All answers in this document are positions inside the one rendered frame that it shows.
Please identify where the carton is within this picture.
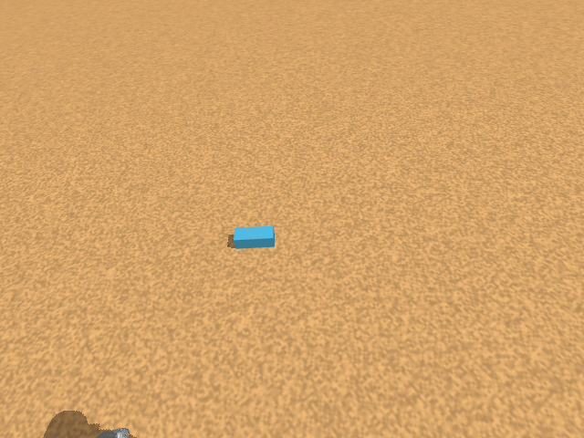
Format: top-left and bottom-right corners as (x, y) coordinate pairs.
(234, 226), (275, 249)

